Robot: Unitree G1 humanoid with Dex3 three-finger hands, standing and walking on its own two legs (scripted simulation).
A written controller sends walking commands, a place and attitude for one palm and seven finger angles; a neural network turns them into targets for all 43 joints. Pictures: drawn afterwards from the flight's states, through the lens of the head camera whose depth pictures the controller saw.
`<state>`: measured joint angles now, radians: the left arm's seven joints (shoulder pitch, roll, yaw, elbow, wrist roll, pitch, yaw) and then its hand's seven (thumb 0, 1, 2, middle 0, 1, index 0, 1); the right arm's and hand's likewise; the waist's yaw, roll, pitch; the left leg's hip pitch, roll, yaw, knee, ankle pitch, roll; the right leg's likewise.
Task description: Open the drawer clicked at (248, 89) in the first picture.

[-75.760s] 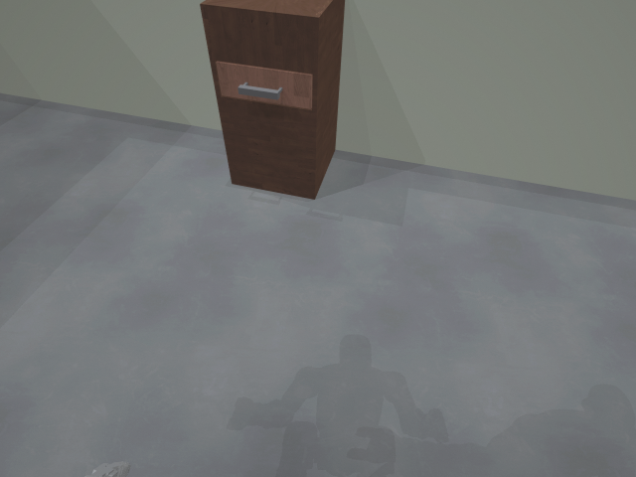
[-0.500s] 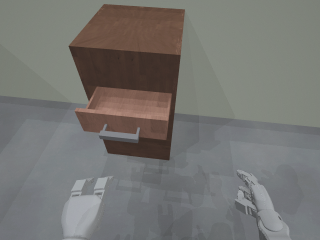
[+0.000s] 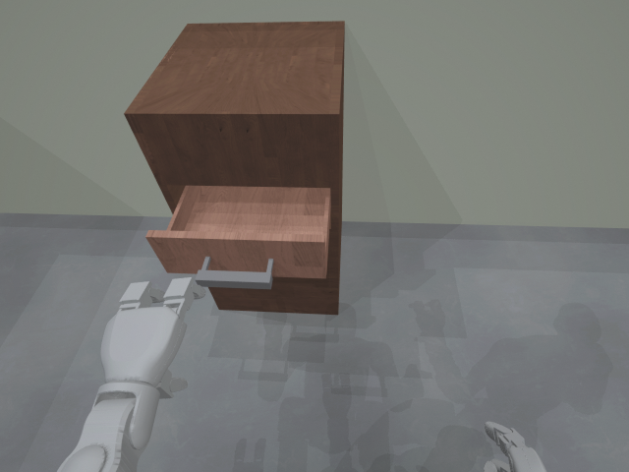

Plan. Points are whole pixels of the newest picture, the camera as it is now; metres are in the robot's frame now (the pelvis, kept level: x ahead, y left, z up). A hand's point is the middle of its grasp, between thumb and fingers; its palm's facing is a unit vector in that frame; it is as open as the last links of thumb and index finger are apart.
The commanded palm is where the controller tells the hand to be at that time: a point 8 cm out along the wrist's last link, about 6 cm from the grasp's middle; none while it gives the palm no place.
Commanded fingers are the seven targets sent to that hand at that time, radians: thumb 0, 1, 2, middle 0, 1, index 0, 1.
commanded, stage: raise the hand with hooked fingers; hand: left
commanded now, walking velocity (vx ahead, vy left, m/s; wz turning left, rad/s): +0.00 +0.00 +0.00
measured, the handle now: (236, 270) +0.53 +0.25 -0.21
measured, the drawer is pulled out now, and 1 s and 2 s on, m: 0.16 0.16 0.16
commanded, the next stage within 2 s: move the hooked fingers above the handle in 0.88 s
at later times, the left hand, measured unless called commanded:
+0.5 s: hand (146, 272) +0.32 +0.25 +0.09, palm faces +0.07 -0.06 -1.00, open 13.8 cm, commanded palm +0.29 +0.25 +0.14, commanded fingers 0.00 -0.50 0.30 -0.30 -1.20 -0.30 -1.20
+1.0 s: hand (141, 263) +0.33 +0.26 +0.09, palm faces +0.07 -0.07 -0.99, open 13.8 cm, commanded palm +0.30 +0.26 +0.14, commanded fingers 0.00 -0.50 0.30 -0.30 -1.20 -0.30 -1.20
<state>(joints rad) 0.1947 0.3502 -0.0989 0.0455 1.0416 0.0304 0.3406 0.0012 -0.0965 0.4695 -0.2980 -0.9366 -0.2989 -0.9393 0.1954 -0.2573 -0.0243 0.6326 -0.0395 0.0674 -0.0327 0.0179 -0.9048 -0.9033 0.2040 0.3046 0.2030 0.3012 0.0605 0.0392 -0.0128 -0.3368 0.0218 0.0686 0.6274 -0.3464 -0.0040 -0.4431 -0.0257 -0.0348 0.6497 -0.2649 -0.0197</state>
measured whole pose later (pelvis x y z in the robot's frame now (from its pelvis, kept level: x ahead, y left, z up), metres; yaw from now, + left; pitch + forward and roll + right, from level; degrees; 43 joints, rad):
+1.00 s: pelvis +0.02 +0.01 +0.02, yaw +1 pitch +3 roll +0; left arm -0.10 0.44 -0.06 0.11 0.96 0.04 0.15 0.00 -0.49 0.30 -0.32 -1.20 -0.32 -1.20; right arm 0.14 -0.25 -0.02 0.65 0.01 0.08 -0.02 0.02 -0.91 -0.90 0.20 0.30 0.20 0.30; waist 0.08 0.07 -0.01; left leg -0.22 0.00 0.05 0.44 -0.28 0.01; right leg -0.32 -0.04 -0.05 0.47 -0.21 0.00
